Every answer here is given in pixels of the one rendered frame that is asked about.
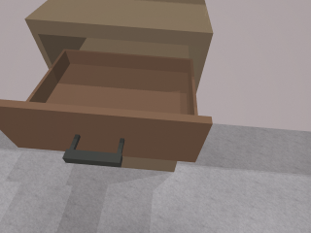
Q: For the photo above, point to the drawer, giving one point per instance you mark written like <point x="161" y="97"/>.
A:
<point x="147" y="100"/>

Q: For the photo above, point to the handle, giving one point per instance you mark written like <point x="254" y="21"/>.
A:
<point x="89" y="157"/>

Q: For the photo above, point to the cabinet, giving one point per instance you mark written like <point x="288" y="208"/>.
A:
<point x="167" y="28"/>

